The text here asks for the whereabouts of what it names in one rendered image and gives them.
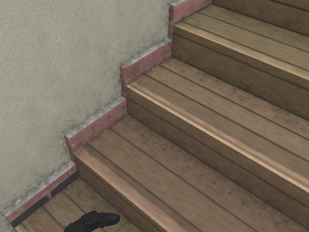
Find robot left hand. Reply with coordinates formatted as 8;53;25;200
64;210;121;232

